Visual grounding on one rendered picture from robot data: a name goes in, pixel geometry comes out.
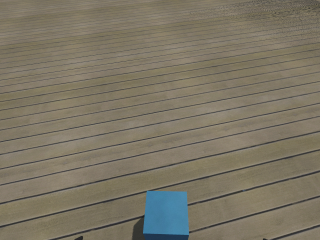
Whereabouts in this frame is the carton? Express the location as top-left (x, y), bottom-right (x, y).
top-left (143, 191), bottom-right (189, 240)

